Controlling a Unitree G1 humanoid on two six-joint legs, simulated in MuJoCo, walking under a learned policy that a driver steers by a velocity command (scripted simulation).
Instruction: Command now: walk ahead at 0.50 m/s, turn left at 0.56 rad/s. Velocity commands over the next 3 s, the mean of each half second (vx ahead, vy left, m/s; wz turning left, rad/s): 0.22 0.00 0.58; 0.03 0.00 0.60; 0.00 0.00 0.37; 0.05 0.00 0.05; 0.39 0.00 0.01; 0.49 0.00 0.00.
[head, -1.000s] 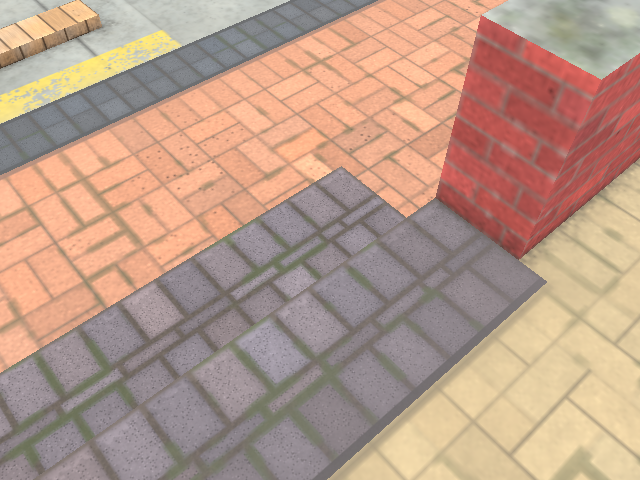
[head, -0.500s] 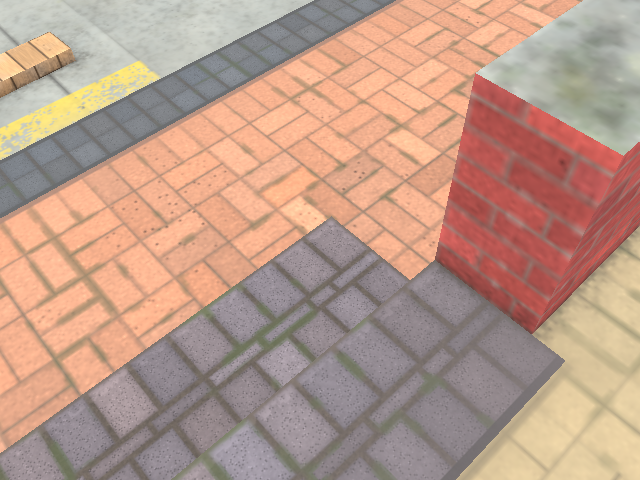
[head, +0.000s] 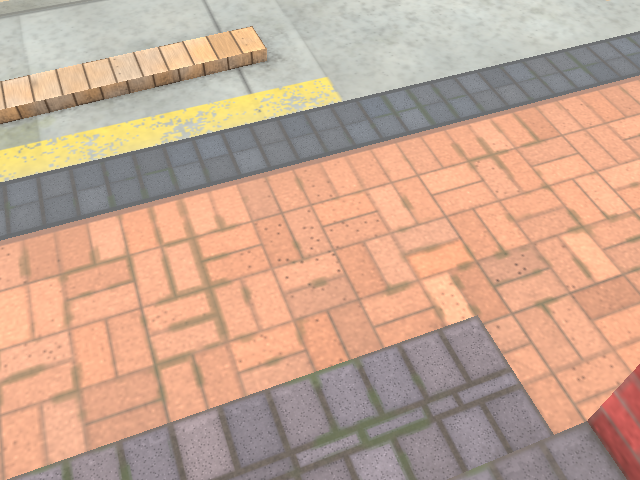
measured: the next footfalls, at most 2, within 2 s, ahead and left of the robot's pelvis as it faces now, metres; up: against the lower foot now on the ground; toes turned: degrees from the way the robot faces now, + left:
right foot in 0.54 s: +0.31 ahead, -0.08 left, +0.00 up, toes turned +27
left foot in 1.00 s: +0.10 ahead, +0.11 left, +0.00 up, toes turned +39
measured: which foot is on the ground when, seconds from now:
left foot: down 0.00-0.56, up 0.58-0.98, down 1.00-1.00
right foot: down 0.00-0.02, up 0.04-0.52, down 0.54-1.00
